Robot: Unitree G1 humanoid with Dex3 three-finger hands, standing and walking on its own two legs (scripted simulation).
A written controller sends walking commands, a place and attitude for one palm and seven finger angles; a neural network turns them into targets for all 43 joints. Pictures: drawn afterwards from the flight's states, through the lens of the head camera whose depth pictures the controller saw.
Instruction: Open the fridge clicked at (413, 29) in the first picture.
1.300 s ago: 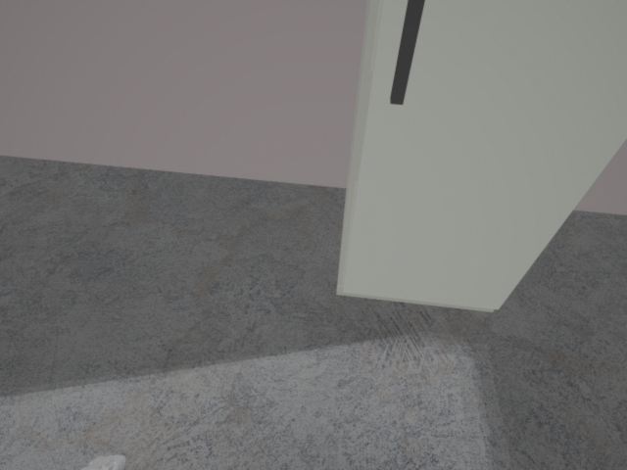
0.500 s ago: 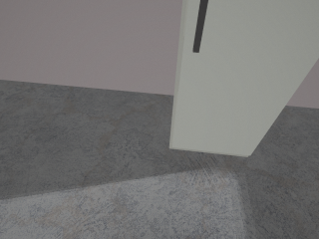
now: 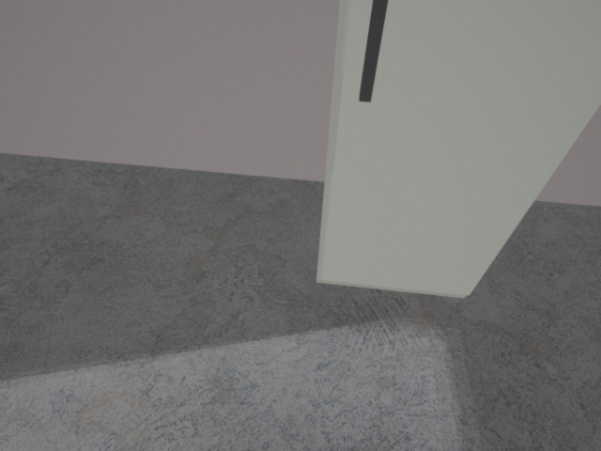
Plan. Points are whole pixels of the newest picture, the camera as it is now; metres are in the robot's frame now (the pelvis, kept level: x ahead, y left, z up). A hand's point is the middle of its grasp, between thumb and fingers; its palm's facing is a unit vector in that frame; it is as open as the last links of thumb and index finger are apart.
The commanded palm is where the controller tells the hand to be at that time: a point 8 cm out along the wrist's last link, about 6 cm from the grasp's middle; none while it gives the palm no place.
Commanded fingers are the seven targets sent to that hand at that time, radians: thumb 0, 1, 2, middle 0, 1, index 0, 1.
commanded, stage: look at it before walking up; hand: left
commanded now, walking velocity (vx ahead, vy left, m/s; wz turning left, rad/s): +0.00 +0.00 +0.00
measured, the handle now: (378, 4) +0.79 -0.09 +0.26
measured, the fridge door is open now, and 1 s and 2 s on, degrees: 0 0 0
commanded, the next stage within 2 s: take the last steps up to it in 0.16 s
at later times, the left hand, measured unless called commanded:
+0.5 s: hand out of the picture +0.06 +0.21 -0.17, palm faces -0.07 -0.96 -0.26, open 7.4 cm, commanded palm none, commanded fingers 0.00 0.90 0.90 -0.20 -0.30 -0.20 -0.30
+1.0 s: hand out of the picture +0.08 +0.10 -0.20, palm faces -0.03 -1.00 -0.09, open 7.4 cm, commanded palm none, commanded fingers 0.00 0.90 0.90 -0.20 -0.30 -0.20 -0.30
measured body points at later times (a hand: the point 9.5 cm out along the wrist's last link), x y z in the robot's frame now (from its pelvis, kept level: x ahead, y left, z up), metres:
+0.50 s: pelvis +0.02 -0.01 -0.01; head +0.02 -0.01 +0.44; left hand +0.06 +0.26 -0.15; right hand +0.06 -0.28 -0.15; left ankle +0.00 +0.13 -0.75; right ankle +0.00 -0.11 -0.74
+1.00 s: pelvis +0.17 -0.05 -0.02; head +0.20 -0.02 +0.43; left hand +0.09 +0.15 -0.19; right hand +0.24 -0.28 -0.16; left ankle +0.27 +0.03 -0.74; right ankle +0.03 -0.11 -0.75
